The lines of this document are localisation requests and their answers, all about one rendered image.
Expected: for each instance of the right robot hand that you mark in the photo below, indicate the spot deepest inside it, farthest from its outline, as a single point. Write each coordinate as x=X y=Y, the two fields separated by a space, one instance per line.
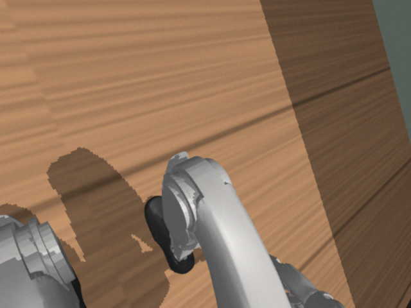
x=294 y=282

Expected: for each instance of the left robot foot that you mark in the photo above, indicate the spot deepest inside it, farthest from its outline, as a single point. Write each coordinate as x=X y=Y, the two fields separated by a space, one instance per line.
x=77 y=288

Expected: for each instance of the right robot arm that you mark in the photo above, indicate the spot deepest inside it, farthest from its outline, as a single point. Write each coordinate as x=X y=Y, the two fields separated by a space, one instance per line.
x=322 y=299

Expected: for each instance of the right robot foot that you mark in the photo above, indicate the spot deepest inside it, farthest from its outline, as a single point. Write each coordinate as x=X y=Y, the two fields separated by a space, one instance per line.
x=155 y=221

